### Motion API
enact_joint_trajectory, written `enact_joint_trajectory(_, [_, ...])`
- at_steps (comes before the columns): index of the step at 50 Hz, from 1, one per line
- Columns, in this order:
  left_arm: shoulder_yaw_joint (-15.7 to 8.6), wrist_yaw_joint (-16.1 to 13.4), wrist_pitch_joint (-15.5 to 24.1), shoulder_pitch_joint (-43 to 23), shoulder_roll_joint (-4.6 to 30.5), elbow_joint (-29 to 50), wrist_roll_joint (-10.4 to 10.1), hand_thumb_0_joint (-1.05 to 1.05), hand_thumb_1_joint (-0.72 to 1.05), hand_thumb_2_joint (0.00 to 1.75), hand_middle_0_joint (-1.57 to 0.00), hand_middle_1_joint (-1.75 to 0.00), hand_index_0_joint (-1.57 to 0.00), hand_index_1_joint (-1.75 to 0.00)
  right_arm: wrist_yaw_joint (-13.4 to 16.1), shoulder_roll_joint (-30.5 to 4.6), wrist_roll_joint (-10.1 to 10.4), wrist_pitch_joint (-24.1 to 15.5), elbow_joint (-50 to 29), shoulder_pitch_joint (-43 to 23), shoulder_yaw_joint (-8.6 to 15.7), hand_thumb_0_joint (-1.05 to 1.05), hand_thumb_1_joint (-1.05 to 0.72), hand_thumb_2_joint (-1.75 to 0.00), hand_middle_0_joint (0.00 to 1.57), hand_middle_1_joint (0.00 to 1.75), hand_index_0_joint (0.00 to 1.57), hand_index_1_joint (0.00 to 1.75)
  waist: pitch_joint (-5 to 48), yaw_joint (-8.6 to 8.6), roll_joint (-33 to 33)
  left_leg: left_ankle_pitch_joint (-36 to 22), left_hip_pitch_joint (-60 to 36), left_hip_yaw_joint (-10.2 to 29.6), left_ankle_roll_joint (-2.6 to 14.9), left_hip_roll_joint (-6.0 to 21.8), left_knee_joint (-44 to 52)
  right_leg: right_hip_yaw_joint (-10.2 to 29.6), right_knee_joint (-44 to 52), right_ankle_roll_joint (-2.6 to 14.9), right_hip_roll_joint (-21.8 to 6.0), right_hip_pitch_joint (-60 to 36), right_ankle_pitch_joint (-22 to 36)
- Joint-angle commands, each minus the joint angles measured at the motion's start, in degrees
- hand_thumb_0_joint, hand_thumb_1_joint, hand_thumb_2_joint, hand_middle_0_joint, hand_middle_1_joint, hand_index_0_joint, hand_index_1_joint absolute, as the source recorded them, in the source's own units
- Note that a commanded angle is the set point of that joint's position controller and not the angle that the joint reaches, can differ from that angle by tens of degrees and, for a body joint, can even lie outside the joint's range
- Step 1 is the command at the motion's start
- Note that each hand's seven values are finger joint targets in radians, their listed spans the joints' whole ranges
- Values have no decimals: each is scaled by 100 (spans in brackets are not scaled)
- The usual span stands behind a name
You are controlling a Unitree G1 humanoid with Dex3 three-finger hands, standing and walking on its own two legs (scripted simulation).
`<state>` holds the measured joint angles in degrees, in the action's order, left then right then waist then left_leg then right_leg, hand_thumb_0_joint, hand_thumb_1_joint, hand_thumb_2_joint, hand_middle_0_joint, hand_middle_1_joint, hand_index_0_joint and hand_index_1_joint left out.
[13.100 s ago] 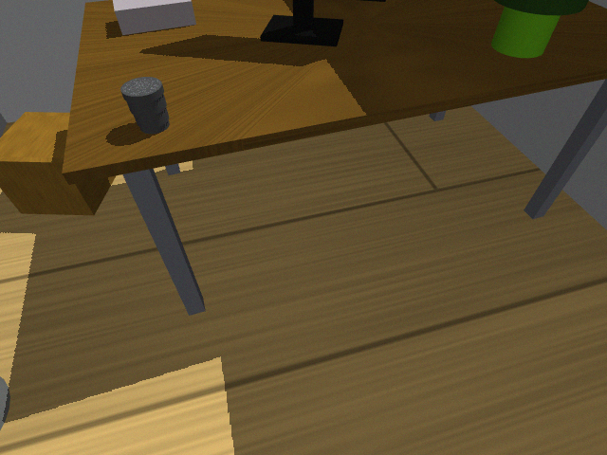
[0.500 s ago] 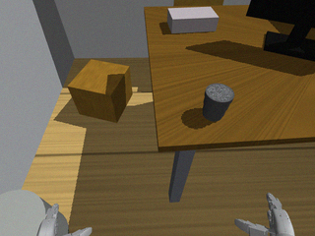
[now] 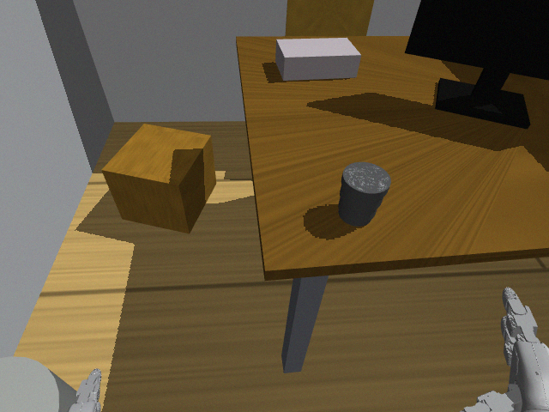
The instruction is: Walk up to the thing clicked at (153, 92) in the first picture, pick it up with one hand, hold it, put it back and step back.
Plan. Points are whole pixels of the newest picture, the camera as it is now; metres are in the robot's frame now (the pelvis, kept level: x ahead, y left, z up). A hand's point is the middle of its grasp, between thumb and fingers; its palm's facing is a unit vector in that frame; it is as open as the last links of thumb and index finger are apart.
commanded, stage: rise first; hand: right
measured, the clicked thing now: (360, 196) +0.49 -0.18 +0.03
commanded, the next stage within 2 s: go down in 0.94 s
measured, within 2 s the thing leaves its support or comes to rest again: neither
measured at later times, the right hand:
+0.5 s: hand (511, 357) +0.17 -0.26 +0.10, palm faces +0.35 +0.84 -0.41, open 17.6 cm
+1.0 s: hand (527, 342) +0.17 -0.26 +0.13, palm faces +0.37 +0.82 -0.43, open 17.5 cm
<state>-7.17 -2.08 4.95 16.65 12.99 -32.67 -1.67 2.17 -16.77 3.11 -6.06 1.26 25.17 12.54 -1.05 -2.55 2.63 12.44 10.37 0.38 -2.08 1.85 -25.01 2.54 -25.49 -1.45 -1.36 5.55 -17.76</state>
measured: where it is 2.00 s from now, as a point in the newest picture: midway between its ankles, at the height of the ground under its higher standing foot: outside the picture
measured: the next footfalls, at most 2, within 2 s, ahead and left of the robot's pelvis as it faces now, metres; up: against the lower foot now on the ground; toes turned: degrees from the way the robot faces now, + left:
none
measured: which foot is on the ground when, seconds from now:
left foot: down 0.00-1.00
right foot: down 0.00-1.00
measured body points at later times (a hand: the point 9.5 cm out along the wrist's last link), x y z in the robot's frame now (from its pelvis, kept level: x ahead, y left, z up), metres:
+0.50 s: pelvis -0.02 +0.00 +0.00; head -0.02 +0.02 +0.45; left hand +0.15 +0.25 -0.08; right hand +0.14 -0.30 +0.12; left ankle +0.01 +0.14 -0.74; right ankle -0.04 -0.14 -0.74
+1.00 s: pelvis -0.01 +0.00 +0.00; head -0.01 +0.02 +0.45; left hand +0.16 +0.25 -0.09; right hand +0.15 -0.30 +0.15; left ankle +0.01 +0.14 -0.74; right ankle -0.04 -0.14 -0.74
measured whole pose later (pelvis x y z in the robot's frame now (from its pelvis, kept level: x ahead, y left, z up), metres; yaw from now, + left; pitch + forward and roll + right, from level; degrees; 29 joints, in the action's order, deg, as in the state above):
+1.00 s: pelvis -0.01 +0.00 +0.00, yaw -1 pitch -4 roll +0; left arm -8.9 -1.4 8.3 14.8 11.7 -35.0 -1.0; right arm 0.7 -19.0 2.8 -15.8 -12.8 26.0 19.5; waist -2.9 -3.4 3.3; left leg 11.9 9.9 -0.5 -1.9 2.3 -25.4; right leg 3.4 -25.8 -1.6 -1.0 5.4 -16.8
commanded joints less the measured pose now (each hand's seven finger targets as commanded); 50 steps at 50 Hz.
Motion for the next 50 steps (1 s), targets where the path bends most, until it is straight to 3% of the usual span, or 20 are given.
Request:
enact_joint_trajectory(1, [-223,-67,362,-884,668,943,35,0,-59,6,-5,-4,-4,-6,89,-966,-1,-528,-1617,-453,566,0,61,-3,4,6,4,6,385,-33,-182,-1037,-549,-453,185,-157,246,-369,419,120,136,501,1631])
enact_joint_trajectory(3, [-114,-76,385,-860,584,1063,50,0,-59,6,-6,-5,-4,-6,107,-1019,-38,-612,-1797,-376,618,0,60,-3,4,6,4,6,535,-59,-133,-1003,-637,-437,182,-142,241,-390,407,121,166,459,1590])
enact_joint_trajectory(6, [-442,-144,394,-601,960,1174,78,0,-58,5,-5,-4,-4,-6,125,-1241,-30,-692,-1736,-270,953,0,61,-3,4,6,4,6,560,-12,-322,-951,-645,-427,147,-121,272,-409,385,160,209,408,1504])
enact_joint_trajectory(8, [-288,-101,368,-306,647,817,75,0,-58,5,-5,-4,-4,-6,88,-1106,-27,-727,-1724,-107,905,0,61,-3,4,6,4,6,327,-65,-17,-927,-554,-427,172,-104,273,-430,412,149,229,477,1480])
enact_joint_trajectory(10, [-485,-101,395,-392,811,882,61,0,-58,5,-5,-4,-4,-5,70,-1149,-14,-772,-1852,-159,964,0,61,-3,4,6,4,6,299,-39,4,-845,-513,-454,193,-126,267,-415,447,127,203,484,1438])
enact_joint_trajectory(13, [-216,-3,426,-381,447,739,35,0,-58,5,-5,-4,-4,-5,3,-1033,-8,-834,-2153,-198,843,0,61,-3,4,6,4,6,196,-27,250,-795,-455,-457,211,-135,264,-414,475,108,186,559,1391])
enact_joint_trajectory(14, [-359,-17,442,-354,589,738,43,0,-58,5,-5,-4,-4,-5,-1,-1041,5,-836,-2078,-195,889,0,60,-3,4,6,4,6,185,37,108,-780,-426,-465,202,-146,279,-399,471,131,163,533,1369])
enact_joint_trajectory(17, [-166,6,487,-579,478,808,43,0,-58,5,-6,-4,-4,-6,-22,-1145,0,-912,-2230,-383,971,0,58,-3,4,6,5,6,92,5,-1,-496,-365,-447,165,-131,365,-416,499,170,215,608,1029])
enact_joint_trajectory(19, [-460,-37,543,-580,787,978,52,0,-58,5,-6,-4,-4,-6,-12,-1174,18,-946,-2240,-400,1055,0,58,-3,4,6,5,6,116,60,-220,-337,-371,-467,147,-133,397,-393,525,193,216,576,870])
enact_joint_trajectory(23, [-383,-30,580,-512,632,822,52,0,-57,5,-5,-4,-4,-6,-11,-1220,26,-1052,-2227,-448,1160,0,58,-4,4,6,5,6,55,7,-131,-283,-342,-443,138,-104,402,-410,501,210,260,581,826])
enact_joint_trajectory(25, [-564,-50,609,-549,830,981,58,0,-57,6,-5,-4,-4,-6,-9,-1233,18,-1077,-2240,-462,1180,0,58,-4,4,6,5,6,185,40,-248,-285,-391,-453,133,-102,410,-408,510,213,264,498,828])
enact_joint_trajectory(27, [-131,11,625,-676,418,1096,47,0,-56,5,-5,-5,-5,-5,-35,-1152,9,-1141,-2416,-483,1110,0,59,-4,4,6,5,6,203,-75,-178,-289,-469,-452,139,-96,404,-401,504,203,269,554,863])
enact_joint_trajectory(29, [-496,-22,616,-475,707,799,42,0,-57,6,-5,-5,-4,-5,-19,-1224,17,-1174,-2273,-352,1195,0,59,-4,4,6,5,6,163,-78,-143,-401,-479,-487,175,-130,338,-370,535,166,220,597,987])
enact_joint_trajectory(32, [-302,34,634,-468,526,869,42,0,-57,7,-5,-5,-4,-6,-42,-1162,-4,-1220,-2356,-284,1166,0,59,-4,4,6,5,6,249,-89,72,-491,-520,-502,211,-144,287,-337,561,121,185,565,1118])
enact_joint_trajectory(35, [-506,20,608,-422,669,538,52,0,-58,7,-5,-5,-4,-6,-47,-1231,11,-1225,-2331,-291,1263,0,59,-4,4,6,5,6,223,-52,114,-493,-476,-486,205,-131,309,-355,551,132,203,560,1092])
enact_joint_trajectory(37, [-318,48,631,-781,536,685,55,0,-58,7,-5,-5,-4,-6,-42,-1300,21,-1278,-2628,-335,1301,0,57,-4,4,6,5,6,266,-160,180,-589,-552,-472,198,-117,306,-372,499,128,224,598,1194])
enact_joint_trajectory(41, [-511,-5,657,-820,748,734,72,0,-58,8,-6,-5,-4,-7,-32,-1302,20,-1302,-2583,-416,1349,0,56,-5,4,6,5,6,306,-43,-113,-397,-530,-475,174,-127,364,-355,499,168,227,576,981])
enact_joint_trajectory(43, [-348,17,624,-731,538,680,59,0,-58,8,-6,-5,-4,-7,-36,-1342,18,-1329,-2648,-391,1410,0,55,-5,4,6,5,6,257,-107,-77,-406,-537,-465,158,-94,382,-386,487,176,260,593,1000])
enact_joint_trajectory(45, [-541,-3,610,-508,662,527,61,0,-58,8,-5,-5,-4,-7,-42,-1319,19,-1337,-2643,-327,1371,0,55,-5,4,6,5,6,273,-29,19,-573,-497,-474,170,-100,321,-380,485,160,246,470,1150])
enact_joint_trajectory(50, [-440,38,598,-474,547,612,41,0,-57,8,-5,-6,-4,-7,-91,-1220,26,-1336,-2605,-272,1358,0,56,-5,4,6,5,6,327,-38,-65,-742,-535,-511,180,-118,280,-353,473,140,219,428,1369])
